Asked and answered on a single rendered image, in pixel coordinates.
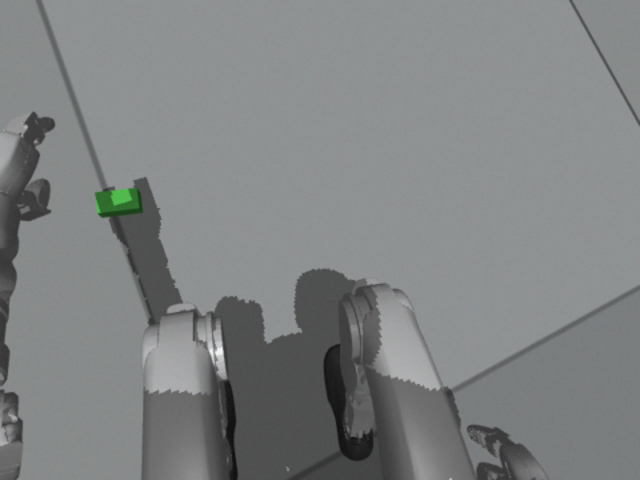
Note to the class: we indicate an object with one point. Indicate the small box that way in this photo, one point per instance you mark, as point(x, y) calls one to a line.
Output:
point(118, 202)

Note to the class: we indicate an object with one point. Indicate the right robot foot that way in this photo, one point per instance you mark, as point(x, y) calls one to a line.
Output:
point(353, 448)

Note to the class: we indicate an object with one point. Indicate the left robot hand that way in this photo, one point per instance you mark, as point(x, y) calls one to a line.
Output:
point(18, 161)

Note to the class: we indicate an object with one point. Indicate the left robot arm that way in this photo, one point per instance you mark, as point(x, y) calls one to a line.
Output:
point(11, 426)

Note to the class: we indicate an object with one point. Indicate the right robot hand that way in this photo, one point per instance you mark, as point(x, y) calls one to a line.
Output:
point(517, 461)

